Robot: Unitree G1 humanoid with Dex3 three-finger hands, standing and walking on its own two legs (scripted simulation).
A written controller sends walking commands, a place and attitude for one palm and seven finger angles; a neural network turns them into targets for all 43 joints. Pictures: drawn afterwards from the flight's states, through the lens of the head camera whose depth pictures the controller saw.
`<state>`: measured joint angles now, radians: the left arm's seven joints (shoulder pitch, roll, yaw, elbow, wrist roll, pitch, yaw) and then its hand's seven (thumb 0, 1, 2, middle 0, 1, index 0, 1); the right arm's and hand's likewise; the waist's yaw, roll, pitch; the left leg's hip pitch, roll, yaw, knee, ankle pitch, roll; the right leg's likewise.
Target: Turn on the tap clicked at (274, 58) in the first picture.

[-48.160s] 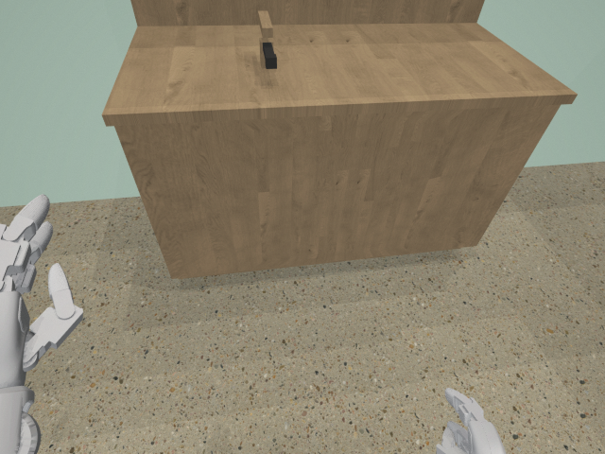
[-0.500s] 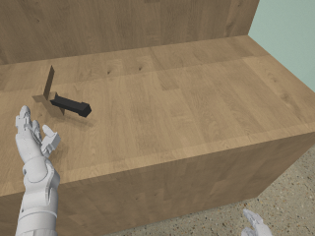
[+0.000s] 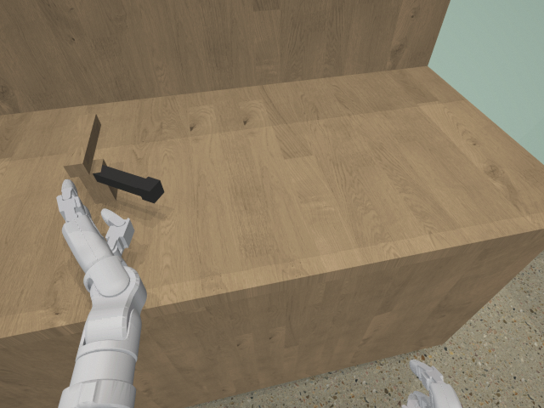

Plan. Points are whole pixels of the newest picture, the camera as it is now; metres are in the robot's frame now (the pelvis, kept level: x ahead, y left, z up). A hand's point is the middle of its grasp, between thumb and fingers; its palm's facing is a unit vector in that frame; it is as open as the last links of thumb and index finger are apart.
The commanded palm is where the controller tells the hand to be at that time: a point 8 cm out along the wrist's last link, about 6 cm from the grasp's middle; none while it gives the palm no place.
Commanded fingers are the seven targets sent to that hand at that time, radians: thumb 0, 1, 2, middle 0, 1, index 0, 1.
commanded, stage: push the lever round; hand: left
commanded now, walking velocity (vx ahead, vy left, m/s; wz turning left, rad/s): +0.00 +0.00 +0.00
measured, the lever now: (151, 189) +0.42 +0.23 +0.09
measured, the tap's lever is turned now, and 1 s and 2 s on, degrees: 55 55 71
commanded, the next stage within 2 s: lift the hand up off the lever in 1.40 s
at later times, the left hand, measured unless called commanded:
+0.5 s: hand (148, 212) +0.37 +0.22 +0.10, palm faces +0.75 -0.66 -0.05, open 7.8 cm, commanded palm +0.32 +0.24 +0.09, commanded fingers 0.00 0.90 0.90 -0.15 -0.15 -0.15 -0.15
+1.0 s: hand (161, 206) +0.39 +0.20 +0.10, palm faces +0.80 -0.59 -0.07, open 7.9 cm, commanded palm +0.34 +0.22 +0.09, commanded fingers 0.00 0.90 0.90 -0.15 -0.15 -0.15 -0.15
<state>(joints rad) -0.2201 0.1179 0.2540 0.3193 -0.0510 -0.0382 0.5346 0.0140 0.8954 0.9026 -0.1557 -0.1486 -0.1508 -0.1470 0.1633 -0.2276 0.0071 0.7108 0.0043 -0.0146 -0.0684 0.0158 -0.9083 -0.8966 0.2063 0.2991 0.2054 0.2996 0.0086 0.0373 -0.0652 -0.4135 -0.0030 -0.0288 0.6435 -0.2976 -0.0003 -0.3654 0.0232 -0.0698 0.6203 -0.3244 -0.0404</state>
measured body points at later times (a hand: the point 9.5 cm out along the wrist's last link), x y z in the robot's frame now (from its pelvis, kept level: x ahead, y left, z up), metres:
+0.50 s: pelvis +0.00 +0.00 +0.00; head +0.01 -0.01 +0.45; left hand +0.32 +0.25 +0.10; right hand +0.16 -0.24 -0.11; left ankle +0.02 +0.12 -0.72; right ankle +0.00 -0.09 -0.72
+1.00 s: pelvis +0.00 -0.01 +0.00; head +0.01 -0.02 +0.45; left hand +0.34 +0.23 +0.10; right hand +0.16 -0.25 -0.11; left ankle +0.02 +0.12 -0.72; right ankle +0.00 -0.09 -0.72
